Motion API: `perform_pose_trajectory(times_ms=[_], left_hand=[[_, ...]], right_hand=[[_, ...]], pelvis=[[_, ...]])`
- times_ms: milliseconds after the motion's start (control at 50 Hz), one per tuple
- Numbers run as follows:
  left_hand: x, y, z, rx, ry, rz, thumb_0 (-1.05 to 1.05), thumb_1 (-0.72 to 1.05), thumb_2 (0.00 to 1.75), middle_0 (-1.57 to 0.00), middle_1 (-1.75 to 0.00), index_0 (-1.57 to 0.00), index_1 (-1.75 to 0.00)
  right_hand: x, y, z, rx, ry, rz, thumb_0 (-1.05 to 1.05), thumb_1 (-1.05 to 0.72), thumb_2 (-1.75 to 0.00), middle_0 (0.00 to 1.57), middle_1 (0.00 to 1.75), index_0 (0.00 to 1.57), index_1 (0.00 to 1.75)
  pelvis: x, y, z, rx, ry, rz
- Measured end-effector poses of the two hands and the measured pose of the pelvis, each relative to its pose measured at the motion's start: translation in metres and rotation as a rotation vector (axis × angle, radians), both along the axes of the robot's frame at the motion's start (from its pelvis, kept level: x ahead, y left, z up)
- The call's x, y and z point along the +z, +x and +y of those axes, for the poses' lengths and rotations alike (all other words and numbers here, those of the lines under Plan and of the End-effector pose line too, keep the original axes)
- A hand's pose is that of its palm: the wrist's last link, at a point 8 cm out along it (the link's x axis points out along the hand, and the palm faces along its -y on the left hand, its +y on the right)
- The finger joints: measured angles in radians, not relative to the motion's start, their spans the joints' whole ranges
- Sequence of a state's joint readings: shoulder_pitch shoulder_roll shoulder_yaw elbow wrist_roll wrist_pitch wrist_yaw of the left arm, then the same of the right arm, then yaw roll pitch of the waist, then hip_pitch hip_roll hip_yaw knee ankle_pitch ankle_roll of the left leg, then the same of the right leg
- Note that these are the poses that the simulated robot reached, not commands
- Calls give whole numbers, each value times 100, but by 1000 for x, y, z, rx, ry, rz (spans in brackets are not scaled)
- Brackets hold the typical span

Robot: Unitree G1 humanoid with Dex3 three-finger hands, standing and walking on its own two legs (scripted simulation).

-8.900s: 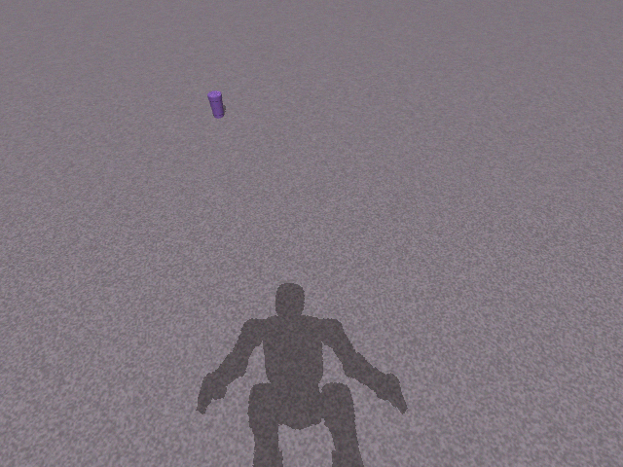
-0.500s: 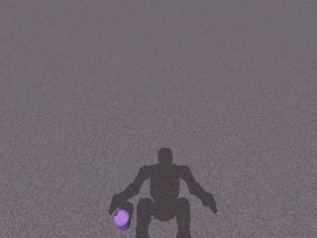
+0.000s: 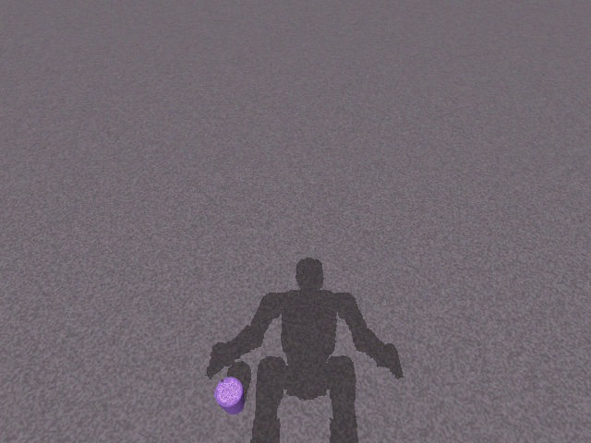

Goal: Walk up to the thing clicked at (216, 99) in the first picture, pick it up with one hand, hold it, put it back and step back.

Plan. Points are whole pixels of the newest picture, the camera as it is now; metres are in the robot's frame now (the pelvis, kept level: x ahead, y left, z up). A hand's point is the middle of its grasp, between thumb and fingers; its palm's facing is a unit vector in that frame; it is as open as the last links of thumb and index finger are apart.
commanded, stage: go down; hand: left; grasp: from the side
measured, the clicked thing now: (231, 398) +0.37 +0.21 -0.71
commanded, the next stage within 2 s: none
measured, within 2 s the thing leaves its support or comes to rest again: neither
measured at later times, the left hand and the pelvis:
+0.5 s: hand out of the picture +0.15 +0.28 -0.20, palm faces +0.05 -0.94 -0.34, open 16.3 cm; pelvis -0.01 +0.00 -0.07, yaw -1 degrees
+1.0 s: hand out of the picture +0.16 +0.31 -0.25, palm faces +0.12 -0.95 -0.28, open 17.4 cm; pelvis -0.02 +0.00 -0.15, yaw +0 degrees
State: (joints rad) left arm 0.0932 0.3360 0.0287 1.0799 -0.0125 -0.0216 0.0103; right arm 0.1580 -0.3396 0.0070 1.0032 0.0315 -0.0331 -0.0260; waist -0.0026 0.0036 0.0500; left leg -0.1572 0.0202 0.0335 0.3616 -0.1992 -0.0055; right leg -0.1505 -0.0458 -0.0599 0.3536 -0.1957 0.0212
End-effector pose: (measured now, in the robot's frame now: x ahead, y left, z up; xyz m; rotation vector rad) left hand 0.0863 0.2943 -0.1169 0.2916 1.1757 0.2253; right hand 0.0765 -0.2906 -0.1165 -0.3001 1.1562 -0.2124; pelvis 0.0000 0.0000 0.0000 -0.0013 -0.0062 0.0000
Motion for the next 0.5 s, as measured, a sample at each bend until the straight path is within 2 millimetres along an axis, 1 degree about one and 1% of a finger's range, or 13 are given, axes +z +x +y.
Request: perform_pose_trajectory(times_ms=[60,120,180,240,340,420,500], left_hand=[[-5,25,-1,11,-14,-37,1,76,75,-15,-21,-14,-20],[-11,50,3,0,-19,-71,1,61,60,-11,-15,-10,-14],[-15,64,7,-10,-15,-96,0,44,45,-8,-12,-8,-11],[-21,66,13,-9,-13,-92,0,26,35,-6,-12,-7,-11],[-36,55,24,-10,-5,-90,0,-2,27,-6,-17,-6,-16],[-44,49,28,-16,3,-112,0,-21,24,-6,-22,-7,-21],[-48,48,27,-15,3,-137,0,-37,20,-7,-22,-8,-22]], right_hand=[[-2,3,10,4,15,-48,1,-96,-91,20,30,20,30],[-6,2,19,1,32,-70,1,-97,-91,20,30,20,30],[-11,-3,26,-15,47,-83,1,-97,-91,20,30,20,30],[-17,-6,29,-29,58,-92,1,-97,-91,20,30,20,30],[-31,-1,29,-27,51,-123,1,-96,-91,20,30,20,30],[-41,12,29,-9,32,-165,1,-95,-90,20,30,20,30],[-47,32,32,16,19,-219,1,-93,-90,20,30,20,30]], pelvis=[[-5,-7,-1,3,-3,42],[-12,-11,-3,-4,-4,91],[-19,-11,-3,-11,-6,122],[-27,-11,-2,-14,-9,153],[-46,-11,1,-17,-12,209],[-61,-10,3,-15,-16,243],[-72,-10,4,-11,-22,264]])
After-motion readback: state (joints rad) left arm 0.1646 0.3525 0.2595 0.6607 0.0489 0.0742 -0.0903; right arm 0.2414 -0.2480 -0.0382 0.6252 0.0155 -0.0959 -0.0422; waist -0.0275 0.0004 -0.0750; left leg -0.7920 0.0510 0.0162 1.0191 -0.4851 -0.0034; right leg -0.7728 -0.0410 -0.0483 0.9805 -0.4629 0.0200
